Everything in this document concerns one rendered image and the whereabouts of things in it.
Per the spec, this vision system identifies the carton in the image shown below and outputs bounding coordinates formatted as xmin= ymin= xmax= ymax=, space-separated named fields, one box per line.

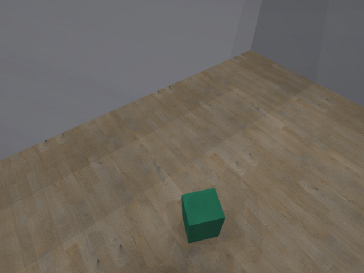
xmin=181 ymin=188 xmax=225 ymax=243

